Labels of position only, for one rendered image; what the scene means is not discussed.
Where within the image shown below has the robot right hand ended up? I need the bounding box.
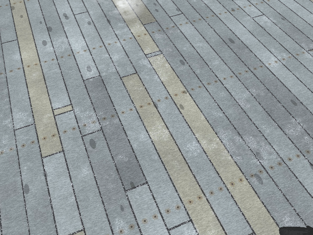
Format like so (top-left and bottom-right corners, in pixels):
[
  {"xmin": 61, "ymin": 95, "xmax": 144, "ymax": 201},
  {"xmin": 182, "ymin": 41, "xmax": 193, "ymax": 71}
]
[{"xmin": 279, "ymin": 225, "xmax": 313, "ymax": 235}]

